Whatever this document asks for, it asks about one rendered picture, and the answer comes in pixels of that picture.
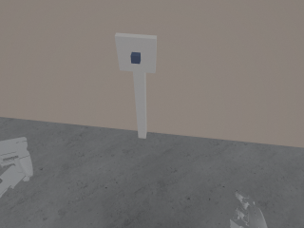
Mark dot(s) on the right robot hand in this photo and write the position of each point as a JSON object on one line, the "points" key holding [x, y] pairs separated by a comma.
{"points": [[251, 218]]}

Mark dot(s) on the button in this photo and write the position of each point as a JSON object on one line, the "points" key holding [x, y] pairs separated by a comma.
{"points": [[135, 57]]}

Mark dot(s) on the left robot hand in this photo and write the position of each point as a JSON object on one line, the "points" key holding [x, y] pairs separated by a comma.
{"points": [[14, 154]]}

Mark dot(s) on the panel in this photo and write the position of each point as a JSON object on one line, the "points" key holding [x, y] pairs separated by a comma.
{"points": [[146, 45]]}

